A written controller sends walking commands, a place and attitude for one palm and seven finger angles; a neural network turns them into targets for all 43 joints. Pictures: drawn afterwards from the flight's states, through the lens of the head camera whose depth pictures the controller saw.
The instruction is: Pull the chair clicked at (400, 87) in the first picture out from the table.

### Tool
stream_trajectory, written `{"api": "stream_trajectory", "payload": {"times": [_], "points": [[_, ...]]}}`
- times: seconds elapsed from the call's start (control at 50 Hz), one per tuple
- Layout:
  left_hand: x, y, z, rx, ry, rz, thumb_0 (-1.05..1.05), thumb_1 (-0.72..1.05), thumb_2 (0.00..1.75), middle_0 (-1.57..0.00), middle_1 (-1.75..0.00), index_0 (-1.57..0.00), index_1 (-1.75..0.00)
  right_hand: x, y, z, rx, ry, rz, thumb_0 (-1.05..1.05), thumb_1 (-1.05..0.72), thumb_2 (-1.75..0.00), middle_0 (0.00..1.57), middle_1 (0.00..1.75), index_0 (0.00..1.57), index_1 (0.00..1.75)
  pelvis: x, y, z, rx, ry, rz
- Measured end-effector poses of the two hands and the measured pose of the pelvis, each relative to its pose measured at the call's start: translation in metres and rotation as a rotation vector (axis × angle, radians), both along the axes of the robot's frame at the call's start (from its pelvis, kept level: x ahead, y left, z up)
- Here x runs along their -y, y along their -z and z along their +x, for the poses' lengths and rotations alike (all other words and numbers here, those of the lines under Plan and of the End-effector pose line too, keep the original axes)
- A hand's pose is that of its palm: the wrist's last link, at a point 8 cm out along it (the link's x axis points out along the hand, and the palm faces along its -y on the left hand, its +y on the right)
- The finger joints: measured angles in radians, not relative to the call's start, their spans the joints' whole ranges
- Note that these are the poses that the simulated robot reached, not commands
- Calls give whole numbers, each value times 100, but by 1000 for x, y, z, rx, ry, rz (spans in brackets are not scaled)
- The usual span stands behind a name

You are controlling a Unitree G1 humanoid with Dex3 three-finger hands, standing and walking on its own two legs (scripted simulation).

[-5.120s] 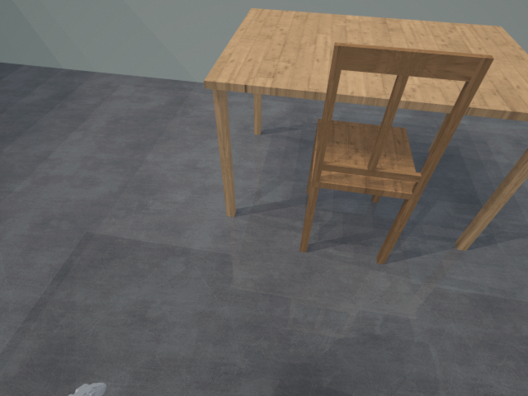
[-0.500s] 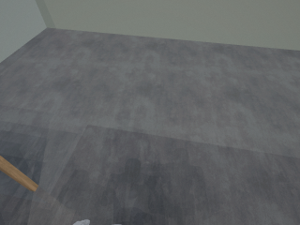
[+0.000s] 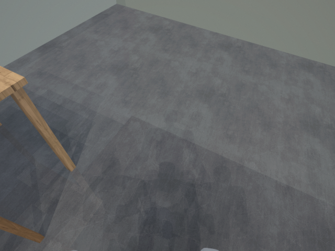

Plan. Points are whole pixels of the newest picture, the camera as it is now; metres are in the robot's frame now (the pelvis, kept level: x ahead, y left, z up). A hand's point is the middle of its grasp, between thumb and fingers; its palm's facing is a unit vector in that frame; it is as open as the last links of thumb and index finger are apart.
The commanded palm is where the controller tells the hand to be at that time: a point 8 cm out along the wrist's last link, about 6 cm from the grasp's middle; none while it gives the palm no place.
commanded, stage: turn to face it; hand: left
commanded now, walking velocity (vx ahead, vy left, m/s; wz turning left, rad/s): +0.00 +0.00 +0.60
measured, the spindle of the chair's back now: out of the picture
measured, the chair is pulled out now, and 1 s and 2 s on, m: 0.00 0.00 0.00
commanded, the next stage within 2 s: take the last steps up to it in 1.60 s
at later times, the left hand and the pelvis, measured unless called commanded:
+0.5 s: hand out of the picture -0.05 +0.17 -0.17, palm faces +0.36 -0.90 -0.23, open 7.4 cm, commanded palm none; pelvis -0.03 -0.03 -0.01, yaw +20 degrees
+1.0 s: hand out of the picture -0.04 +0.24 -0.15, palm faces +0.58 -0.78 -0.25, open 7.4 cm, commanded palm none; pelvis -0.03 -0.01 +0.00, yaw +36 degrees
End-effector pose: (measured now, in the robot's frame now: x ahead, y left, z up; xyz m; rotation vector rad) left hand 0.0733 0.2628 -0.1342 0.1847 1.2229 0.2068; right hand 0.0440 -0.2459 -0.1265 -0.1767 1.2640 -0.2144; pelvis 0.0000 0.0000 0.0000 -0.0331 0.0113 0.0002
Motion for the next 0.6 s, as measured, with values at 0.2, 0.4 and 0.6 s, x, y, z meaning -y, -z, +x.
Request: {"api": "stream_trajectory", "payload": {"times": [0.2, 0.4, 0.6], "points": [[49, -17, -19, 129, -70, 42, 0, 90, 90, -20, -30, -20, -30, 53, 23, 27, 13, -106, 23, 1, -91, -90, 20, 29, 20, 30, 42, 10, -15, 11, -144, 43], [64, -11, -95, 38, -225, 5, 0, 90, 90, -20, -30, -20, -30, 45, 7, 70, 14, -274, 19, 1, -91, -90, 20, 29, 20, 30, 48, 1, -20, 15, -281, 66], [28, 31, -194, -110, -437, -50, 0, 90, 90, -20, -30, -20, -30, -39, 1, 130, 112, -513, -23, 1, -91, -90, 20, 29, 20, 30, 11, 21, -33, -12, -416, 31]]}}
